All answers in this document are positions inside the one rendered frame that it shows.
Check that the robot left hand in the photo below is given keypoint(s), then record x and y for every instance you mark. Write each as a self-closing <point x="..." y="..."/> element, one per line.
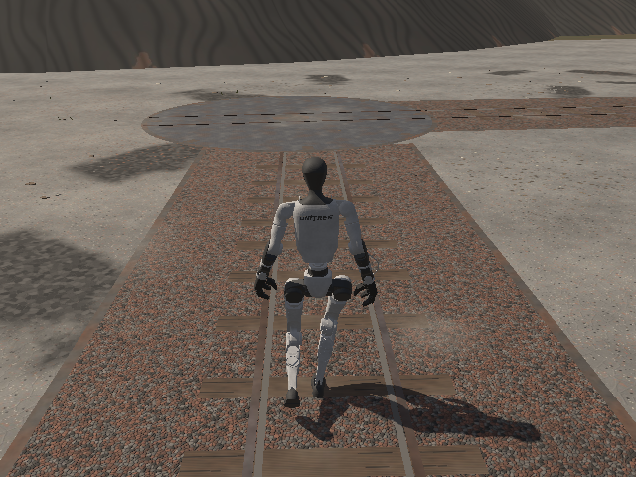
<point x="259" y="284"/>

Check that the right robot foot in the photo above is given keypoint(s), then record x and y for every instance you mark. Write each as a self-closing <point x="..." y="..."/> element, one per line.
<point x="318" y="390"/>

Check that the robot right thigh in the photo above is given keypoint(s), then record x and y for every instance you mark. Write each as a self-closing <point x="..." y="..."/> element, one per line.
<point x="341" y="292"/>

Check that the robot right upper arm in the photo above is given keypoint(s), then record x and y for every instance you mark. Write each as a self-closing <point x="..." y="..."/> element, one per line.
<point x="347" y="209"/>

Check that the robot left upper arm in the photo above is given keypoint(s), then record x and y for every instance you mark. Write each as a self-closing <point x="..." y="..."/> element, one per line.
<point x="284" y="211"/>

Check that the robot left forearm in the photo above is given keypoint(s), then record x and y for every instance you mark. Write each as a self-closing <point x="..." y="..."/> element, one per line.
<point x="266" y="264"/>

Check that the robot right hand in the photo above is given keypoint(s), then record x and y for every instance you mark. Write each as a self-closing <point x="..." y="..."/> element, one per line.
<point x="370" y="289"/>

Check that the robot right forearm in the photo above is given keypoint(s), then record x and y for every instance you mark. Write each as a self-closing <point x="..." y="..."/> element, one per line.
<point x="362" y="261"/>

